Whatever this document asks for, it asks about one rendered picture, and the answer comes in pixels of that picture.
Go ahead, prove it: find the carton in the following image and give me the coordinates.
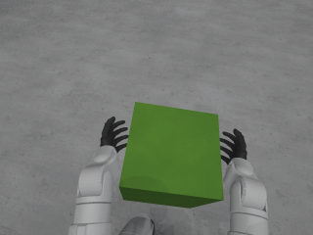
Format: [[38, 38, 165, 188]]
[[118, 102, 224, 209]]

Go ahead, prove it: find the robot left shin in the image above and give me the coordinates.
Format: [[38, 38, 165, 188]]
[[138, 213, 151, 221]]

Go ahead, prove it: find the robot left hand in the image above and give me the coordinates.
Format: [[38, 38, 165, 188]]
[[100, 117, 129, 153]]

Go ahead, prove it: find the right robot forearm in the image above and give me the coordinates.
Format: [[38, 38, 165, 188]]
[[223, 158, 269, 235]]

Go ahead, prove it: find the left robot forearm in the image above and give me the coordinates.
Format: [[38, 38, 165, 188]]
[[68, 145, 121, 235]]

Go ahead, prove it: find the left robot thigh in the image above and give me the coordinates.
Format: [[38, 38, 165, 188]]
[[118, 216, 154, 235]]

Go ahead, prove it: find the robot right hand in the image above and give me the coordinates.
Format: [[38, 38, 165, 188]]
[[219, 128, 247, 165]]

